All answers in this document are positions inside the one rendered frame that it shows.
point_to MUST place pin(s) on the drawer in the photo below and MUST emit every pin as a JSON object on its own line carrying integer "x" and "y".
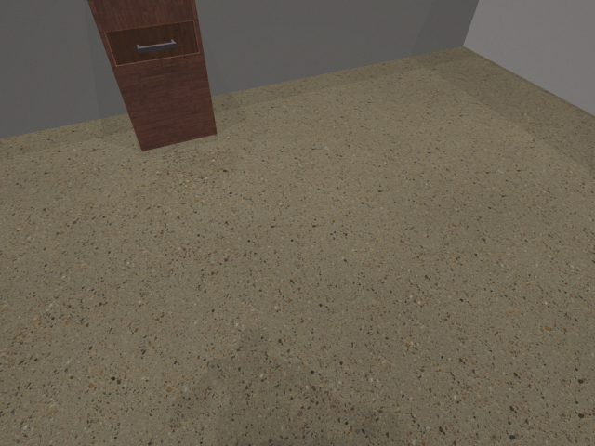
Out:
{"x": 124, "y": 42}

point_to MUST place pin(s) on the cabinet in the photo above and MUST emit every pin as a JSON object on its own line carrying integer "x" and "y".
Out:
{"x": 168, "y": 100}

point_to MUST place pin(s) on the handle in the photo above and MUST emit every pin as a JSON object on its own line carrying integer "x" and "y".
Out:
{"x": 142, "y": 49}

